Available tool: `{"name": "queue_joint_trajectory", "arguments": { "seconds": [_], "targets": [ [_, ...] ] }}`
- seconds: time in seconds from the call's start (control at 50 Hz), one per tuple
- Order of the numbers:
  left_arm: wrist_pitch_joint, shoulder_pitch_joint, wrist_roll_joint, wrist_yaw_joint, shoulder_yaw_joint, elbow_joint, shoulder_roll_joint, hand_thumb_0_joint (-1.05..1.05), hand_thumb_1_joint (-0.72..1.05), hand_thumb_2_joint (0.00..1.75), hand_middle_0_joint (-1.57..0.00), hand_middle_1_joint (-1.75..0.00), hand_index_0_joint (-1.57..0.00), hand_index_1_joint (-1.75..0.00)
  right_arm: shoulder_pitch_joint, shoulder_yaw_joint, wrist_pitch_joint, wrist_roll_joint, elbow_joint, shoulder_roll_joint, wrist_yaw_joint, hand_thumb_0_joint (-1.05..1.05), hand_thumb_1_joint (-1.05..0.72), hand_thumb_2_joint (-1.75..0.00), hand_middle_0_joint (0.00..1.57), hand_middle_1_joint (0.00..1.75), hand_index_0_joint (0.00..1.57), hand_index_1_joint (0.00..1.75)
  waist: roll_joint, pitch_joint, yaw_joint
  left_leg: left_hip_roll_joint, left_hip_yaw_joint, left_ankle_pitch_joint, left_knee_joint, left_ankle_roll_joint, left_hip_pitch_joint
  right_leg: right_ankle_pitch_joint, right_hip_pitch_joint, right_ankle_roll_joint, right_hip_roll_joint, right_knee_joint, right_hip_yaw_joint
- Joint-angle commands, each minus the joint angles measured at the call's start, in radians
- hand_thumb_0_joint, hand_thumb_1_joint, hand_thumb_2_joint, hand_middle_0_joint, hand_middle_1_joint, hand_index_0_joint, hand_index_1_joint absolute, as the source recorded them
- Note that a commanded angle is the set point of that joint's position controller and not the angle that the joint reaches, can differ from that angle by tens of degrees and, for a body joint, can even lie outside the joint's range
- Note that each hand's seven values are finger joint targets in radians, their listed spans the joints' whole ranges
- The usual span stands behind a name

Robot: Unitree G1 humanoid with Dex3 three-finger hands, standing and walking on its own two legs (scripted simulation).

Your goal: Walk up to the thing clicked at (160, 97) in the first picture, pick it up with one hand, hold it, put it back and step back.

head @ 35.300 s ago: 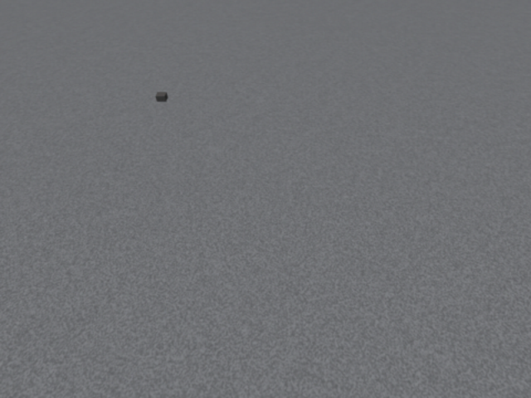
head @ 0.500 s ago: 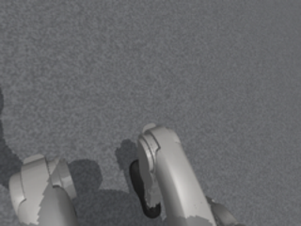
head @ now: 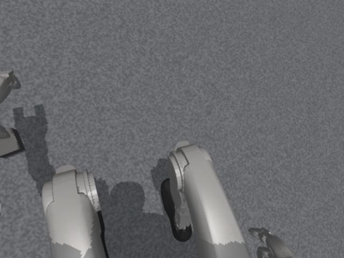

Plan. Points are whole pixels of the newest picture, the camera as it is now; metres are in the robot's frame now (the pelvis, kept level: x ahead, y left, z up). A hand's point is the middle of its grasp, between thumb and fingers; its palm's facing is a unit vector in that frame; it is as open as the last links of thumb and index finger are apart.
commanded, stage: withdraw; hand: left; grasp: from above
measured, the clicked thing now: (7, 143) +0.42 +0.35 -0.34
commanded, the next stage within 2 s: home in 0.18 s
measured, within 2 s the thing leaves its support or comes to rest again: neither
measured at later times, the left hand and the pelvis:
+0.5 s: hand out of the picture +0.51 +0.31 -0.16, palm faces -0.42 -0.11 -0.90, open 12.4 cm; pelvis +0.01 +0.01 -0.02, yaw -1 degrees
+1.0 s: hand out of the picture +0.32 +0.27 +0.05, palm faces -0.17 -0.78 -0.60, open 7.5 cm; pelvis +0.01 +0.00 +0.16, yaw +5 degrees
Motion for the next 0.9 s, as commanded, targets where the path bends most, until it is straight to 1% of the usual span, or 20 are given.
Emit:
{"name": "queue_joint_trajectory", "arguments": {
  "seconds": [0.0, 0.08, 0.14, 0.16, 0.18, 0.26, 0.28, 0.32, 0.38, 0.42, 0.44, 0.48, 0.52, 0.56, 0.6, 0.64, 0.7, 0.78, 0.84, 0.88],
  "targets": [
    [-0.118, -0.382, 0.063, 0.158, 0.059, -0.2, 0.277, 0.0, -0.34, 0.84, -0.24, -0.82, -0.24, -0.81, 0.145, -0.062, 0.006, -0.029, -0.005, -0.196, -0.012, 0.0, -0.9, -0.9, 0.2, 0.3, 0.2, 0.3, 0.368, -0.722, -0.012, -0.013, 0.117, 0.126, -0.158, 0.035, 0.501, 0.141, 0.294, -0.093, 0.031, -0.168, -0.077],
    [-0.098, -0.46, 0.106, 0.32, 0.049, -0.199, 0.222, 0.0, -0.39, 0.87, -0.17, -0.87, -0.18, -0.85, 0.141, -0.088, -0.01, -0.047, 0.025, -0.209, -0.003, 0.0, -0.9, -0.9, 0.2, 0.3, 0.2, 0.3, 0.503, -0.74, -0.044, -0.01, 0.101, 0.093, -0.197, 0.017, 0.611, 0.135, 0.177, -0.098, 0.026, -0.123, -0.122],
    [-0.02, -0.53, 0.126, 0.416, 0.058, -0.165, 0.219, 0.0, -0.38, 0.87, -0.18, -0.87, -0.19, -0.85, 0.167, -0.102, -0.032, -0.056, 0.056, -0.216, -0.005, 0.0, -0.9, -0.89, 0.2, 0.3, 0.2, 0.3, 0.518, -0.76, -0.066, -0.008, 0.1, 0.075, -0.207, 0.018, 0.602, 0.141, 0.139, -0.096, 0.024, -0.123, -0.129],
    [0.013, -0.537, 0.125, 0.44, 0.076, -0.135, 0.245, 0.0, -0.37, 0.85, -0.2, -0.84, -0.2, -0.83, 0.161, -0.103, -0.037, -0.055, 0.06, -0.219, -0.004, 0.0, -0.9, -0.9, 0.2, 0.3, 0.2, 0.3, 0.511, -0.775, -0.051, -0.007, 0.106, 0.081, -0.201, 0.021, 0.595, 0.151, 0.128, -0.095, 0.022, -0.123, -0.123],
    [0.044, -0.578, 0.127, 0.453, 0.067, -0.105, 0.235, 0.0, -0.35, 0.84, -0.21, -0.82, -0.22, -0.82, 0.17, -0.101, -0.044, -0.054, 0.068, -0.216, -0.003, 0.0, -0.9, -0.9, 0.2, 0.3, 0.2, 0.3, 0.515, -0.781, -0.067, -0.009, 0.114, 0.086, -0.191, 0.025, 0.576, 0.16, 0.123, -0.094, 0.019, -0.122, -0.117],
    [0.142, -0.503, 0.123, 0.434, 0.049, 0.129, 0.254, 0.0, -0.27, 0.91, -0.25, -0.74, -0.22, -0.73, 0.171, -0.07, -0.068, -0.048, 0.081, -0.208, 0.003, 0.0, -0.88, -0.89, 0.2, 0.3, 0.2, 0.3, 0.389, -0.669, -0.071, -0.014, 0.128, 0.053, -0.153, 0.052, 0.416, 0.138, 0.134, -0.088, 0.023, -0.14, -0.101],
    [0.159, -0.468, 0.109, 0.412, 0.046, 0.137, 0.249, 0.0, -0.32, 0.83, -0.22, -0.82, -0.24, -0.81, 0.165, -0.066, -0.073, -0.045, 0.074, -0.205, 0.003, 0.0, -0.9, -0.89, 0.2, 0.3, 0.2, 0.3, 0.366, -0.68, -0.062, -0.015, 0.127, 0.054, -0.152, 0.056, 0.404, 0.137, 0.159, -0.087, 0.026, -0.142, -0.098],
    [0.184, -0.436, 0.088, 0.366, 0.065, 0.082, 0.299, 0.0, -0.24, 0.9, -0.24, -0.66, -0.22, -0.68, 0.157, -0.062, -0.077, -0.032, 0.052, -0.203, 0.006, 0.0, -0.88, -0.89, 0.2, 0.3, 0.2, 0.3, 0.395, -0.76, -0.015, -0.018, 0.131, 0.084, -0.168, 0.056, 0.423, 0.151, 0.23, -0.09, 0.027, -0.138, -0.089],
    [0.201, -0.363, 0.009, 0.261, 0.09, -0.005, 0.317, 0.0, -0.06, 0.86, -0.23, -0.57, -0.21, -0.59, 0.174, -0.077, -0.069, -0.009, 0.019, -0.192, 0.01, 0.0, -0.89, -0.9, 0.2, 0.3, 0.2, 0.3, 0.333, -0.866, 0.007, -0.019, 0.135, 0.147, -0.181, 0.063, 0.447, 0.198, 0.37, -0.079, 0.03, -0.161, -0.083],
    [0.202, -0.296, -0.034, 0.172, 0.093, -0.056, 0.308, 0.0, 0.1, 0.88, -0.23, -0.53, -0.21, -0.54, 0.191, -0.091, -0.059, 0.004, 0.001, -0.196, 0.011, 0.0, -0.89, -0.9, 0.2, 0.3, 0.2, 0.3, 0.288, -0.85, 0.007, -0.021, 0.133, 0.164, -0.192, 0.065, 0.436, 0.208, 0.395, -0.076, 0.027, -0.17, -0.08],
    [0.199, -0.249, -0.057, 0.135, 0.109, -0.078, 0.316, 0.0, 0.13, 0.8, -0.2, -0.46, -0.19, -0.47, 0.196, -0.098, -0.051, 0.011, 0.003, -0.205, 0.007, 0.0, -0.89, -0.9, 0.2, 0.3, 0.2, 0.3, 0.289, -0.804, 0.027, -0.025, 0.139, 0.175, -0.199, 0.061, 0.408, 0.208, 0.385, -0.083, 0.024, -0.182, -0.079],
    [0.186, -0.181, -0.105, 0.067, 0.134, -0.216, 0.295, 0.0, 0.23, 0.73, -0.18, -0.37, -0.18, -0.38, 0.213, -0.118, -0.036, 0.02, -0.012, -0.207, 0.003, 0.0, -0.9, -0.9, 0.2, 0.3, 0.2, 0.3, 0.297, -0.816, 0.055, -0.029, 0.144, 0.21, -0.215, 0.05, 0.444, 0.219, 0.413, -0.094, 0.021, -0.205, -0.078],
    [0.177, -0.077, -0.191, 0.003, 0.143, -0.459, 0.224, 0.0, 0.35, 0.66, -0.16, -0.27, -0.16, -0.28, 0.236, -0.149, -0.023, 0.038, -0.034, -0.2, 0.002, 0.0, -0.9, -0.9, 0.2, 0.3, 0.2, 0.3, 0.357, -0.949, 0.091, -0.026, 0.142, 0.293, -0.263, 0.034, 0.596, 0.275, 0.474, -0.1, 0.012, -0.227, -0.07],
    [0.183, 0.05, -0.317, -0.048, 0.172, -0.727, 0.192, 0.0, 0.51, 0.75, -0.18, -0.26, -0.18, -0.26, 0.235, -0.188, -0.009, 0.06, -0.059, -0.199, -0.01, 0.0, -0.9, -0.9, 0.2, 0.3, 0.2, 0.3, 0.377, -1.075, 0.128, -0.02, 0.147, 0.343, -0.319, 0.034, 0.725, 0.314, 0.539, -0.095, 0.009, -0.278, -0.051],
    [0.209, 0.217, -0.424, -0.091, 0.174, -0.789, 0.115, 0.0, 0.67, 0.86, -0.19, -0.29, -0.19, -0.29, 0.207, -0.193, 0.0, 0.073, -0.073, -0.188, -0.022, 0.0, -0.9, -0.9, 0.2, 0.3, 0.2, 0.3, 0.268, -0.945, 0.115, -0.018, 0.137, 0.288, -0.355, 0.047, 0.664, 0.289, 0.525, -0.088, 0.011, -0.321, -0.047],
    [0.216, 0.209, -0.493, -0.103, 0.18, -0.893, 0.09, 0.0, 0.83, 0.89, -0.2, -0.3, -0.2, -0.3, 0.183, -0.2, 0.004, 0.082, -0.066, -0.167, -0.039, 0.0, -0.9, -0.9, 0.2, 0.3, 0.2, 0.3, 0.228, -0.876, 0.111, -0.013, 0.123, 0.237, -0.38, 0.054, 0.651, 0.255, 0.505, -0.088, 0.009, -0.36, -0.036],
    [0.224, 0.227, -0.572, -0.095, 0.172, -1.089, 0.051, 0.0, 0.9, 0.9, -0.2, -0.3, -0.2, -0.3, 0.156, -0.224, -0.001, 0.1, -0.09, -0.145, -0.053, 0.0, -0.9, -0.9, 0.2, 0.3, 0.2, 0.3, 0.279, -0.938, 0.142, -0.003, 0.096, 0.186, -0.461, 0.047, 0.783, 0.196, 0.515, -0.093, 0.0, -0.414, -0.024],
    [0.271, 0.449, -0.671, -0.075, 0.121, -1.042, -0.072, 0.0, 0.9, 0.9, -0.2, -0.3, -0.2, -0.3, 0.102, -0.223, -0.024, 0.116, -0.099, -0.124, -0.071, 0.0, -0.9, -0.9, 0.2, 0.3, 0.2, 0.3, 0.229, -0.741, 0.153, 0.012, 0.075, 0.062, -0.613, 0.045, 0.819, 0.107, 0.541, -0.084, -0.004, -0.513, -0.021],
    [0.321, 0.485, -0.727, -0.057, 0.114, -1.13, -0.095, 0.0, 0.9, 0.9, -0.2, -0.3, -0.2, -0.3, 0.063, -0.221, -0.044, 0.127, -0.121, -0.123, -0.085, 0.0, -0.9, -0.9, 0.2, 0.3, 0.2, 0.3, 0.253, -0.749, 0.168, 0.016, 0.054, 0.007, -0.72, 0.041, 0.92, 0.082, 0.609, -0.08, -0.008, -0.578, -0.019],
    [0.364, 0.579, -0.781, -0.054, 0.077, -1.131, -0.169, 0.0, 0.9, 0.9, -0.2, -0.3, -0.2, -0.3, 0.028, -0.216, -0.061, 0.136, -0.136, -0.116, -0.096, 0.0, -0.9, -0.9, 0.2, 0.3, 0.2, 0.3, 0.22, -0.688, 0.162, 0.017, 0.04, -0.026, -0.784, 0.04, 0.96, 0.063, 0.638, -0.076, -0.01, -0.63, -0.017]
  ]
}}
